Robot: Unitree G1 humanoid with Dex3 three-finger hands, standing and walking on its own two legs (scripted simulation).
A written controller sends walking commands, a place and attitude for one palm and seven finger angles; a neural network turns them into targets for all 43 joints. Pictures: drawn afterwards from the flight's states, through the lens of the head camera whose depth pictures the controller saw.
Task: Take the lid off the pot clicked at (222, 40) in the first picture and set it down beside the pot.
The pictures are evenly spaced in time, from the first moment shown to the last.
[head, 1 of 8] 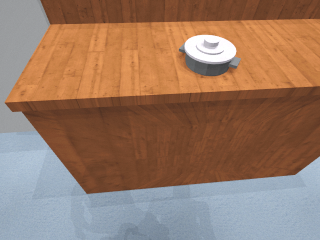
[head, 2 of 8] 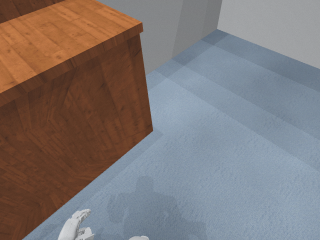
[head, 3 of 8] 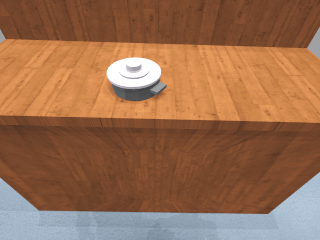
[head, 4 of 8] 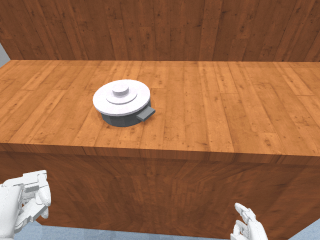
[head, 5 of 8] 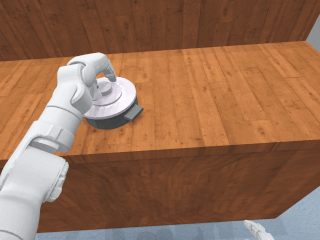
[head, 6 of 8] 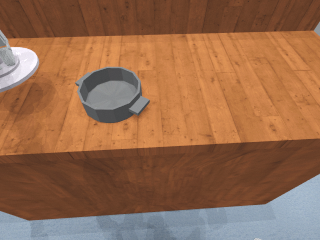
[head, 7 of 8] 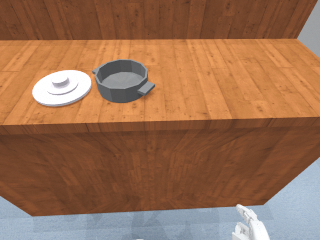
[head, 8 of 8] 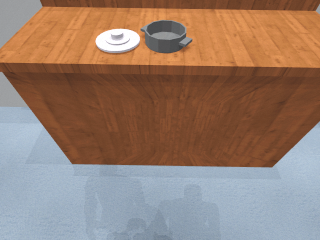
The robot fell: no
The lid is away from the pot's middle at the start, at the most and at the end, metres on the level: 0.00 0.26 0.19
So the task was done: no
